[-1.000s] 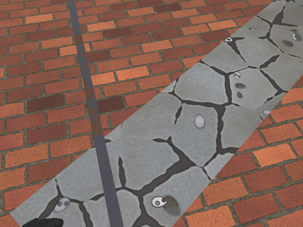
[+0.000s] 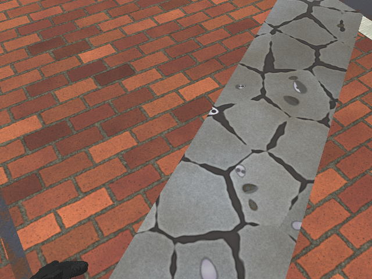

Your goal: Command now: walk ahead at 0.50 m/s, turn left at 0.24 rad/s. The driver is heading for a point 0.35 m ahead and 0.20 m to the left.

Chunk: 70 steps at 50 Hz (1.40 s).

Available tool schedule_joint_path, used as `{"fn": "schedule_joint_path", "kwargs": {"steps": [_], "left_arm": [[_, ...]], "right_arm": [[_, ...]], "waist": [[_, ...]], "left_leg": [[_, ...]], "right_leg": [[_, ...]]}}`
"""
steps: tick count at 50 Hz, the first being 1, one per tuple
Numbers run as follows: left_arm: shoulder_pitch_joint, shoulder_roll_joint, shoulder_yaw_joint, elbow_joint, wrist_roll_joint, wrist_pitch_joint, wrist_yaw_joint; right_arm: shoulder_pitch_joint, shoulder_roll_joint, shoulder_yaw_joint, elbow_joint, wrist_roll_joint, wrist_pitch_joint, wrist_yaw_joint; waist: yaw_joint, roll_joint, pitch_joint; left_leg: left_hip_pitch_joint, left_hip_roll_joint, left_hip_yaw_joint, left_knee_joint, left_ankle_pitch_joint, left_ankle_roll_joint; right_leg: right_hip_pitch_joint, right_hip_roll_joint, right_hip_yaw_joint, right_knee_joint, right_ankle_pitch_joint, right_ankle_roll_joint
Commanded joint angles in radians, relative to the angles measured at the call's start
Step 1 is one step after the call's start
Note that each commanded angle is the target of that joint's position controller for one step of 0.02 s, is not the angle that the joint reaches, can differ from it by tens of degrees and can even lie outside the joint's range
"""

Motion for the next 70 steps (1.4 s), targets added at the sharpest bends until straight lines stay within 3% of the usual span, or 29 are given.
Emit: {"fn": "schedule_joint_path", "kwargs": {"steps": [1,3,4,5,6,7,8,10,11,16,21,25,28,29,30,31,32,33,34,35,37,41,46,49,50,51,53,57,70], "left_arm": [[-0.096,0.081,0.022,-0.092,-0.006,-0.031,-0.013],[-0.044,0.111,0.035,-0.079,-0.007,-0.039,-0.012],[0.048,0.139,0.052,-0.052,-0.004,-0.041,-0.005],[0.187,0.186,0.072,-0.025,0.01,-0.042,0.004],[0.34,0.267,0.09,-0.011,0.02,-0.034,0.014],[0.366,0.273,0.091,0.012,0.016,-0.02,0.007],[0.321,0.183,0.068,0.006,0.008,-0.018,0.007],[0.204,0.114,0.043,0.008,0.011,-0.022,0.006],[0.159,0.089,0.038,0.015,0.016,-0.026,0.005],[0.122,0.116,0.056,0.061,0.019,-0.049,0.013],[0.149,0.164,0.069,0.096,0.014,-0.036,0.025],[0.202,0.193,0.078,0.136,-0.005,-0.011,0.028],[0.196,0.233,0.086,0.151,-0.026,0.011,0.035],[0.179,0.228,0.082,0.151,-0.03,0.017,0.037],[0.21,0.195,0.069,0.152,-0.015,0.013,0.038],[0.279,0.084,0.031,0.12,0.047,0.002,0.027],[0.363,0.095,0.013,0.148,0.019,-0.008,0.013],[0.281,0.185,0.041,0.164,-0.02,-0.002,0.01],[0.204,0.168,0.035,0.136,-0.031,0.003,0.014],[0.169,0.15,0.033,0.143,-0.015,0.012,0.028],[0.198,0.145,0.037,0.16,-0.003,0.045,0.044],[0.216,0.094,0.025,0.181,0.011,0.073,0.063],[0.13,0.106,0.028,0.182,0.01,0.088,0.058],[0.133,0.101,0.024,0.194,0.035,0.079,0.05],[0.126,0.147,0.029,0.185,0.037,0.075,0.052],[0.087,0.199,0.044,0.198,0.022,0.076,0.054],[0.071,0.103,0.023,0.211,0.026,0.064,0.044],[0.079,0.1,0.016,0.247,0.018,0.04,0.042],[0.077,0.094,0.009,0.338,0.011,0.059,0.05]], "right_arm": [[0.011,-0.184,-0.046,-0.041,0.009,0.003,-0.013],[-0.001,-0.199,-0.054,-0.04,0.008,0.013,-0.019],[-0.01,-0.189,-0.05,-0.042,0.006,0.015,-0.02],[-0.017,-0.149,-0.035,-0.055,-0.005,0.013,-0.018],[0.025,-0.064,-0.009,-0.085,-0.037,0.004,-0.018],[0.118,-0.031,0.003,-0.101,0.003,-0.009,-0.016],[0.053,-0.143,-0.027,-0.089,0.026,-0.01,-0.019],[-0.067,-0.15,-0.037,-0.114,0.016,0.002,-0.019],[-0.073,-0.135,-0.041,-0.118,0.006,0.01,-0.018],[-0.107,-0.072,-0.036,-0.15,0.002,0.048,-0.011],[-0.241,-0.052,-0.023,-0.195,0.0,0.038,0.02],[-0.354,-0.053,-0.019,-0.252,-0.009,0.036,0.039],[-0.28,-0.099,-0.043,-0.257,-0.023,0.032,0.045],[-0.156,-0.136,-0.065,-0.221,-0.026,0.03,0.042],[-0.058,-0.199,-0.089,-0.195,-0.027,0.035,0.024],[-0.018,-0.294,-0.097,-0.195,-0.042,0.043,-0.001],[-0.037,-0.263,-0.072,-0.229,-0.047,0.036,0.008],[-0.057,-0.199,-0.059,-0.225,-0.04,0.038,0.019],[-0.118,-0.171,-0.051,-0.212,-0.026,0.033,0.021],[-0.172,-0.134,-0.039,-0.206,-0.018,0.031,0.019],[-0.246,-0.117,-0.032,-0.203,-0.036,0.03,0.016],[-0.306,-0.114,-0.034,-0.176,-0.048,0.021,0.005],[-0.301,-0.1,-0.024,-0.125,-0.045,0.042,-0.009],[-0.278,-0.051,-0.003,-0.088,-0.036,0.048,-0.006],[-0.237,-0.042,0.0,-0.076,-0.048,0.046,-0.005],[-0.182,-0.044,-0.005,-0.068,-0.043,0.046,-0.006],[-0.258,-0.07,-0.01,-0.066,-0.043,0.058,-0.018],[-0.246,-0.068,-0.013,-0.031,-0.041,0.07,-0.027],[-0.248,-0.072,-0.015,0.088,-0.027,0.075,-0.038]], "waist": [[0.035,0.114,0.023],[0.08,0.131,0.001],[0.132,0.124,-0.05],[0.198,0.101,-0.164],[0.228,-0.083,-0.335],[0.188,-0.338,-0.428],[0.207,-0.172,-0.287],[0.17,-0.051,-0.099],[0.14,-0.067,-0.062],[0.098,-0.039,0.002],[0.141,-0.008,0.032],[0.17,0.005,0.072],[0.104,-0.046,-0.013],[0.032,-0.029,-0.082],[-0.01,0.026,-0.152],[0.049,0.301,-0.279],[0.055,0.286,-0.525],[0.013,0.128,-0.484],[0.035,0.121,-0.326],[0.06,0.062,-0.227],[0.126,0.092,-0.168],[0.156,0.122,-0.172],[0.12,0.147,-0.121],[0.14,0.103,-0.063],[0.109,0.032,-0.049],[0.047,-0.095,-0.033],[0.087,-0.079,-0.018],[0.098,-0.035,-0.041],[0.111,0.037,-0.051]], "left_leg": [[-0.052,0.264,-0.198,-0.03,0.263,0.145],[-0.036,0.275,-0.222,0.037,0.309,0.123],[-0.058,0.238,-0.199,0.134,0.401,0.1],[-0.152,0.181,-0.162,0.33,0.369,0.066],[-0.391,0.075,-0.086,0.665,0.022,0.015],[-0.655,0.007,-0.081,0.917,-0.352,-0.015],[-0.737,0.071,-0.129,1.014,-0.295,-0.017],[-0.715,0.14,-0.093,0.986,-0.133,-0.023],[-0.681,0.166,-0.098,0.94,-0.086,-0.027],[-0.652,0.197,-0.091,0.825,0.044,-0.055],[-0.622,0.181,-0.032,0.547,0.27,-0.046],[-0.598,0.148,0.021,0.398,0.241,-0.012],[-0.432,0.062,0.074,0.337,0.145,0.035],[-0.264,0.021,0.088,0.26,0.229,0.061],[-0.045,0.043,0.038,0.233,0.475,0.088],[0.301,0.313,-0.283,0.351,1.043,0.211],[0.425,0.505,-0.612,0.264,1.04,0.397],[0.332,0.437,-0.477,0.229,0.972,0.352],[0.218,0.379,-0.352,0.211,0.865,0.301],[0.085,0.334,-0.293,0.174,0.777,0.258],[-0.147,0.292,-0.213,0.097,0.701,0.229],[-0.266,0.26,-0.127,0.046,0.603,0.224],[-0.302,0.241,-0.152,-0.009,0.081,0.183],[-0.355,0.175,-0.142,0.03,-0.159,0.086],[-0.367,0.126,-0.114,0.089,-0.186,0.041],[-0.331,0.061,-0.042,0.098,-0.145,0.007],[-0.184,0.06,-0.018,0.152,-0.028,-0.01],[-0.163,0.079,-0.034,0.155,0.096,0.008],[-0.116,0.086,-0.023,0.163,0.25,-0.008]], "right_leg": [[0.095,0.04,-0.01,-0.084,0.01,-0.009],[0.196,0.051,-0.017,-0.124,-0.05,-0.032],[0.34,0.062,-0.034,-0.158,-0.062,-0.058],[0.575,-0.007,0.012,-0.126,-0.055,-0.101],[0.897,-0.233,0.247,-0.076,-0.043,-0.174],[1.028,-0.372,0.643,-0.234,-0.315,-0.292],[0.914,-0.329,0.594,-0.29,-0.467,-0.259],[0.666,-0.25,0.335,-0.337,-0.32,-0.212],[0.585,-0.22,0.255,-0.365,-0.245,-0.209],[0.47,-0.202,0.029,-0.461,-0.033,-0.225],[0.507,-0.177,-0.142,-0.472,0.034,-0.2],[0.587,-0.197,-0.2,-0.411,0.185,-0.175],[0.644,-0.195,-0.22,-0.211,0.559,-0.136],[0.619,-0.157,-0.244,-0.053,0.584,-0.105],[0.491,-0.103,-0.266,0.146,0.434,-0.054],[0.156,0.018,-0.266,0.52,-0.45,0.015],[0.048,0.096,-0.047,0.761,-0.76,0.04],[0.046,0.041,0.029,0.775,-0.695,0.033],[-0.021,0.006,-0.002,0.716,-0.637,0.024],[-0.02,-0.024,-0.012,0.644,-0.577,0.027],[0.143,-0.04,-0.009,0.55,-0.483,0.035],[0.281,-0.026,-0.023,0.305,-0.39,0.048],[0.365,-0.007,-0.032,0.084,-0.263,0.027],[0.484,-0.012,-0.024,-0.151,-0.116,-0.013],[0.498,-0.082,0.047,-0.184,-0.035,-0.041],[0.408,-0.086,0.05,-0.18,-0.193,-0.076],[0.268,-0.043,0.035,-0.242,-0.385,-0.051],[0.344,-0.017,0.002,-0.201,-0.189,-0.023],[0.426,0.015,-0.03,-0.18,-0.041,-0.039]]}}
